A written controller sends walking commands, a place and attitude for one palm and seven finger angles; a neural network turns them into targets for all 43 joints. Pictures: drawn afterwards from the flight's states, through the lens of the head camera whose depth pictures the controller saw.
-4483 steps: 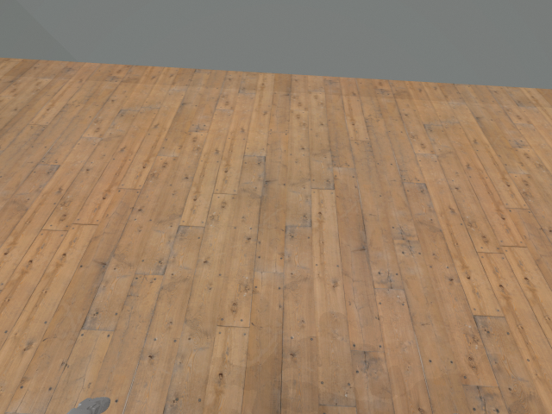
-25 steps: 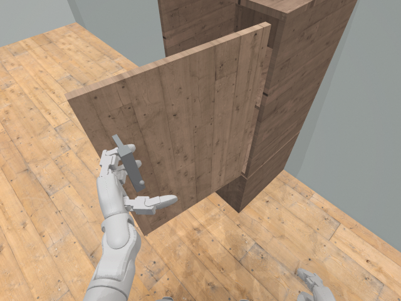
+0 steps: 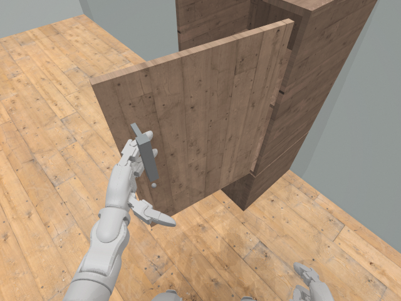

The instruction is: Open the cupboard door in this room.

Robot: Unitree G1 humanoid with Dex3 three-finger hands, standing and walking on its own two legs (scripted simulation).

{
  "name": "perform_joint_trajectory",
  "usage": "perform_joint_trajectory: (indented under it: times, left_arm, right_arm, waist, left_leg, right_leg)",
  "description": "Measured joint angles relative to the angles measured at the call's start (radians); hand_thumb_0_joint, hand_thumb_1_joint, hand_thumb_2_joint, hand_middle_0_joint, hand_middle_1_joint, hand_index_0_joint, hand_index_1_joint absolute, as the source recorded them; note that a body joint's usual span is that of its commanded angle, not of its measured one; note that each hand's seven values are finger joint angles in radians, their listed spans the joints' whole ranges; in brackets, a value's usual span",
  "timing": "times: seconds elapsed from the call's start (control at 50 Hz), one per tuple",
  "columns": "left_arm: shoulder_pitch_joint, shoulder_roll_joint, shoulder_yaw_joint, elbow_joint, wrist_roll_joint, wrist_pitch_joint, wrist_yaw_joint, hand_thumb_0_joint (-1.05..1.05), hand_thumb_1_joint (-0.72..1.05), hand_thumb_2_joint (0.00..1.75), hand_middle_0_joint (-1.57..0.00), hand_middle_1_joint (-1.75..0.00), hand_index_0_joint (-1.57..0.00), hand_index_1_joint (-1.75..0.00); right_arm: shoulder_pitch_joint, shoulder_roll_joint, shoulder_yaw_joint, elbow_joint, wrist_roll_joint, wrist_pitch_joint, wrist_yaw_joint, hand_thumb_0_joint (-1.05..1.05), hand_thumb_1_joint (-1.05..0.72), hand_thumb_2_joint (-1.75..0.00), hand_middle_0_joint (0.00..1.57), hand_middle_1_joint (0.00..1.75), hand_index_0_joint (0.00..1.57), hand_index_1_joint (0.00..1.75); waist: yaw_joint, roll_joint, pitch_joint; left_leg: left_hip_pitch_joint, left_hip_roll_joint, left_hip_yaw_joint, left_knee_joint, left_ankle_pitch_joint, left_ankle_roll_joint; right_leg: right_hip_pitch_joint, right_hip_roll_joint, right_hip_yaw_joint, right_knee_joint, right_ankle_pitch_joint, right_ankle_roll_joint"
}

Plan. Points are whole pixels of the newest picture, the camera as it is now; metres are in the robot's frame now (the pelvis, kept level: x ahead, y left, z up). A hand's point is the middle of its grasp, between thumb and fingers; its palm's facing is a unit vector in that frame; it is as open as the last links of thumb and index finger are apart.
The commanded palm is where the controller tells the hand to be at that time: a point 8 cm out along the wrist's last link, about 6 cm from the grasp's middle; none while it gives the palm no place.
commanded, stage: slide the hand sideways off the handle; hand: left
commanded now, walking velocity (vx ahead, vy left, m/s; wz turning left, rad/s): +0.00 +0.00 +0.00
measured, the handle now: (144, 153) +0.39 +0.15 +0.07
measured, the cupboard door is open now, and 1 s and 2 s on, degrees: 80 81 81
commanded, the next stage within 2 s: draw the hand back to the body in 1.04 s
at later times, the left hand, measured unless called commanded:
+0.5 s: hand (141, 200) +0.29 +0.13 +0.06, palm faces -0.08 -1.00 -0.03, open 16.3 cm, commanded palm +0.26 +0.20 +0.06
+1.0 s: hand (103, 221) +0.25 +0.19 +0.06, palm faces -0.05 -1.00 -0.05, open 16.3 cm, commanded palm +0.23 +0.26 +0.06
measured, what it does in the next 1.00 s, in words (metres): stands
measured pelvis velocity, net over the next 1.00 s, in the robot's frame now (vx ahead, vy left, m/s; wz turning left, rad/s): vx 0.01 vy -0.01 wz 0.00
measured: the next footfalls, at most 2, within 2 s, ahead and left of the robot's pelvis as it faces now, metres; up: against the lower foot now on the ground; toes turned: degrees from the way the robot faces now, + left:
none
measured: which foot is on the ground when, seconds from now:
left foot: down 0.00-1.00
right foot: down 0.00-1.00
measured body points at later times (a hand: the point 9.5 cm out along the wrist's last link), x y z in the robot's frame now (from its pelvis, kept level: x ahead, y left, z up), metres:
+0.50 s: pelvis +0.01 +0.00 +0.00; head +0.06 +0.00 +0.45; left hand +0.29 +0.19 +0.06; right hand +0.18 -0.22 -0.09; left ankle +0.02 +0.11 -0.68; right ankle +0.02 -0.12 -0.68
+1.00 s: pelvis +0.01 -0.01 -0.01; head +0.06 -0.01 +0.44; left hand +0.24 +0.25 +0.06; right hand +0.19 -0.25 -0.08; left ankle +0.02 +0.11 -0.68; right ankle +0.02 -0.12 -0.68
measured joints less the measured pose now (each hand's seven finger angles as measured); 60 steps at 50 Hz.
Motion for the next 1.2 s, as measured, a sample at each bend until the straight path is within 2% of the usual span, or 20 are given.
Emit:
perform_joint_trajectory:
  times: [0.04, 0.06, 0.1, 0.2, 0.32, 0.48, 0.62, 0.86, 1.04, 1.2]
  left_arm:
    - [-0.001, 0.027, -0.004, -0.006, -0.065, 0.025, -0.096, -0.01, -0.5, 0.3, -0.23, -0.43, -0.14, -0.41]
    - [-0.002, 0.03, -0.002, -0.008, -0.089, 0.037, -0.123, -0.01, -0.5, 0.3, -0.22, -0.41, -0.13, -0.39]
    - [0.004, 0.024, 0.004, -0.018, -0.109, 0.054, -0.143, -0.01, -0.51, 0.3, -0.18, -0.38, -0.13, -0.37]
    - [0.049, -0.007, 0.02, -0.072, -0.097, 0.069, -0.125, -0.01, -0.51, 0.3, -0.14, -0.35, -0.15, -0.34]
    - [0.143, -0.005, 0.028, -0.154, -0.076, 0.066, -0.127, -0.01, -0.5, 0.3, -0.14, -0.33, -0.14, -0.32]
    - [0.245, 0.019, 0.059, -0.249, -0.094, 0.064, -0.154, -0.01, -0.5, 0.3, -0.15, -0.31, -0.15, -0.31]
    - [0.307, 0.051, 0.116, -0.287, -0.14, 0.076, -0.217, -0.01, -0.5, 0.3, -0.15, -0.31, -0.15, -0.3]
    - [0.395, 0.105, 0.223, -0.313, -0.227, 0.061, -0.34, -0.01, -0.5, 0.3, -0.15, -0.3, -0.15, -0.3]
    - [0.39, 0.143, 0.296, -0.272, -0.274, 0.061, -0.41, -0.01, -0.5, 0.3, -0.15, -0.3, -0.15, -0.3]
    - [0.35, 0.15, 0.295, -0.261, -0.289, 0.076, -0.434, -0.01, -0.5, 0.3, -0.14, -0.3, -0.15, -0.3]
  right_arm:
    - [0.014, -0.015, 0.001, -0.007, 0.018, -0.013, -0.008, 0.01, -0.9, -0.9, 0.21, 0.3, 0.2, 0.3]
    - [0.019, -0.021, 0.002, -0.01, 0.025, -0.02, -0.011, 0.01, -0.9, -0.9, 0.21, 0.3, 0.2, 0.3]
    - [0.027, -0.03, 0.001, -0.016, 0.032, -0.033, -0.011, 0.01, -0.9, -0.9, 0.21, 0.3, 0.2, 0.3]
    - [0.033, -0.032, -0.003, -0.039, 0.029, -0.049, 0.005, 0.01, -0.9, -0.9, 0.2, 0.3, 0.2, 0.3]
    - [0.028, -0.016, -0.001, -0.069, 0.025, -0.045, 0.018, 0.01, -0.9, -0.9, 0.2, 0.3, 0.2, 0.3]
    - [0.012, -0.006, 0.007, -0.078, 0.023, -0.05, 0.01, 0.01, -0.9, -0.9, 0.21, 0.3, 0.2, 0.3]
    - [0.003, -0.015, 0.007, -0.08, 0.024, -0.064, -0.002, 0.01, -0.9, -0.9, 0.21, 0.3, 0.2, 0.3]
    - [0.01, -0.042, -0.001, -0.084, 0.033, -0.094, -0.025, 0.01, -0.9, -0.9, 0.21, 0.3, 0.2, 0.3]
    - [0.012, -0.051, 0.0, -0.076, 0.039, -0.115, -0.042, 0.01, -0.9, -0.9, 0.21, 0.3, 0.2, 0.3]
    - [0.019, -0.053, 0.009, -0.064, 0.045, -0.148, -0.049, 0.01, -0.9, -0.9, 0.21, 0.3, 0.2, 0.3]
  waist:
    - [-0.001, 0.008, 0.007]
    - [-0.001, 0.01, 0.008]
    - [-0.004, 0.011, 0.008]
    - [-0.01, 0.0, 0.001]
    - [-0.016, -0.006, -0.002]
    - [-0.007, -0.001, -0.003]
    - [0.0, 0.007, -0.01]
    - [0.002, 0.009, -0.019]
    - [0.0, 0.009, -0.015]
    - [-0.002, 0.015, -0.011]
  left_leg:
    - [0.01, -0.001, -0.003, -0.003, 0.001, 0.002]
    - [0.014, -0.001, -0.003, -0.006, 0.002, 0.004]
    - [0.019, -0.003, 0.001, -0.011, 0.004, 0.007]
    - [0.02, -0.005, 0.017, -0.015, 0.002, 0.012]
    - [0.022, 0.002, 0.029, -0.008, -0.013, 0.012]
    - [0.017, 0.007, 0.019, 0.006, -0.029, 0.005]
    - [0.008, 0.01, 0.006, 0.015, -0.039, -0.003]
    - [-0.006, 0.018, -0.013, 0.036, -0.05, -0.016]
    - [-0.027, 0.024, -0.022, 0.06, -0.051, -0.02]
    - [-0.04, 0.023, -0.023, 0.069, -0.045, -0.013]
  right_leg:
    - [0.015, -0.001, -0.003, -0.01, 0.004, 0.003]
    - [0.02, -0.001, -0.003, -0.015, 0.006, 0.005]
    - [0.024, -0.003, 0.0, -0.021, 0.009, 0.008]
    - [0.016, -0.005, 0.017, -0.017, 0.008, 0.013]
    - [0.011, 0.001, 0.029, -0.007, -0.003, 0.013]
    - [0.009, 0.006, 0.02, 0.005, -0.02, 0.007]
    - [0.004, 0.01, 0.007, 0.014, -0.033, 0.0]
    - [-0.004, 0.018, -0.011, 0.031, -0.047, -0.013]
    - [-0.019, 0.025, -0.02, 0.044, -0.044, -0.016]
    - [-0.026, 0.024, -0.02, 0.043, -0.033, -0.01]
